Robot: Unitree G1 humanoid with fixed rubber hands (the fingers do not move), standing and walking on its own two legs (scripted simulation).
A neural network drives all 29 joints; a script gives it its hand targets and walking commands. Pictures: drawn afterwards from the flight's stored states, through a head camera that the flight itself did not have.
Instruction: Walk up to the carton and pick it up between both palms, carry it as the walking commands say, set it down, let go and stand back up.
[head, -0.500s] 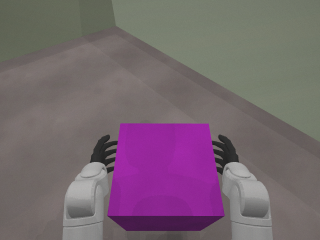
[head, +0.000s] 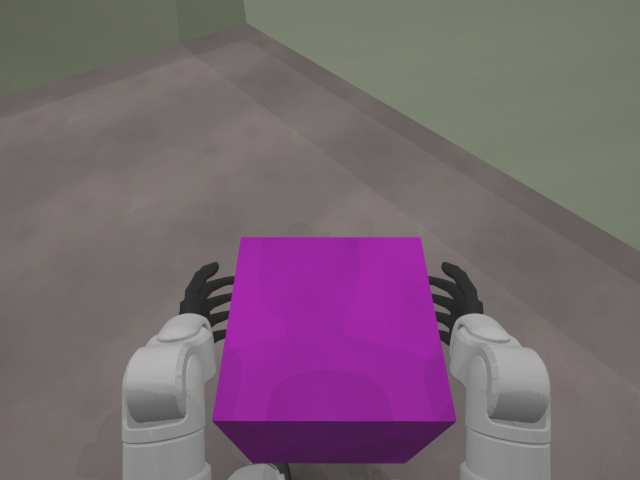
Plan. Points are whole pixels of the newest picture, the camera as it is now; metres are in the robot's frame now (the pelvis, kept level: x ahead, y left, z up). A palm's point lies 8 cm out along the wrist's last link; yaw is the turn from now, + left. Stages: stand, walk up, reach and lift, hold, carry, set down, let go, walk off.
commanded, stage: carry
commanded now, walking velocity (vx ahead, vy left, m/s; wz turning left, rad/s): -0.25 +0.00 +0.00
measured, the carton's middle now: (329, 359) +0.26 +0.01 +0.00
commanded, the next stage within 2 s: none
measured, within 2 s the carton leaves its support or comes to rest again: neither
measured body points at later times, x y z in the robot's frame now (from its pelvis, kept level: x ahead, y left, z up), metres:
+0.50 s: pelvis -0.16 +0.00 +0.01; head -0.14 +0.01 +0.46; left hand +0.12 +0.16 +0.07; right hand +0.12 -0.15 +0.08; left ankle -0.18 +0.13 -0.72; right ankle -0.07 -0.11 -0.70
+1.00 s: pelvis -0.38 -0.03 +0.02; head -0.36 -0.05 +0.46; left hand -0.09 +0.11 +0.09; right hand -0.10 -0.19 +0.08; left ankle -0.40 +0.12 -0.66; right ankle -0.28 -0.13 -0.72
